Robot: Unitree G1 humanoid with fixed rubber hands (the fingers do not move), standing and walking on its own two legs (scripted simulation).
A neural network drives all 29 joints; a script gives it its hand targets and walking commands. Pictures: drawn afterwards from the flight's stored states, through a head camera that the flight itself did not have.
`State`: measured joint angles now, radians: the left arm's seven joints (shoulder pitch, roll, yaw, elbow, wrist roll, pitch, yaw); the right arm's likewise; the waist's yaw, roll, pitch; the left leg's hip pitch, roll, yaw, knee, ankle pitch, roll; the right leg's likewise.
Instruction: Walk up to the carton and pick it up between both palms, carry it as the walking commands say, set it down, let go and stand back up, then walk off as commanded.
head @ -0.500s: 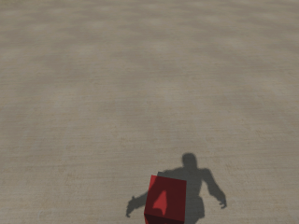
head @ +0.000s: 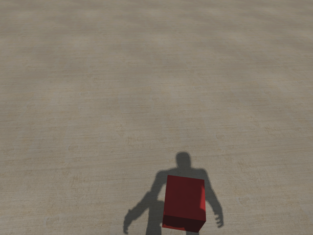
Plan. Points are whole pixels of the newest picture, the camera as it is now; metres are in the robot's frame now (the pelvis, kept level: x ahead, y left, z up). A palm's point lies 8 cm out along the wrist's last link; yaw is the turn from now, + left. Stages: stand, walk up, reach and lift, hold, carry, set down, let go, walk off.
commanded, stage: walk off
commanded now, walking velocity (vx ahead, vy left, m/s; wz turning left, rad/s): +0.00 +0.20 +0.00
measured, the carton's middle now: (182, 203) +0.44 -0.14 -0.66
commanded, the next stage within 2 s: none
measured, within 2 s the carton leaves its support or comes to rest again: neither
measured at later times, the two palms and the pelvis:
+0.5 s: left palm out of the picture -0.06 +0.35 -0.12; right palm out of the picture +0.01 -0.14 -0.15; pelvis -0.01 +0.11 +0.01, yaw -1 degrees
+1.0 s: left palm out of the picture +0.05 +0.49 -0.14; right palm out of the picture +0.04 +0.03 -0.17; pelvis +0.00 +0.26 -0.01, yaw -2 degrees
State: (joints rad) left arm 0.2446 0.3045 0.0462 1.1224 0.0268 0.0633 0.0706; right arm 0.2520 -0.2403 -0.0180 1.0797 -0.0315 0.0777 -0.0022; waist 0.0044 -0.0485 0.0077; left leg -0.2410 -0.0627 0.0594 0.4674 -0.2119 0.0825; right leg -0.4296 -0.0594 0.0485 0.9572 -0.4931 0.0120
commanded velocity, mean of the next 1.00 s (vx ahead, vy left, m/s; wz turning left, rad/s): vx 0.00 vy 0.20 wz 0.00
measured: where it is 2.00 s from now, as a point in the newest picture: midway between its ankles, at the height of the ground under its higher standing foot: outside the picture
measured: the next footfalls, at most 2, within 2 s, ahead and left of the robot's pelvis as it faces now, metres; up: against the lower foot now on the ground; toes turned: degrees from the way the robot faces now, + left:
right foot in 0.30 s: -0.01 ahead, -0.03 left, +0.00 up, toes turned -10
left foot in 0.66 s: +0.06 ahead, +0.33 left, +0.00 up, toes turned +3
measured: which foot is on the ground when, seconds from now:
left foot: down 0.00-0.30, up 0.32-0.64, down 0.66-0.98, up 1.00-1.00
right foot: up 0.00-0.28, down 0.30-0.66, up 0.68-0.96, down 0.98-1.00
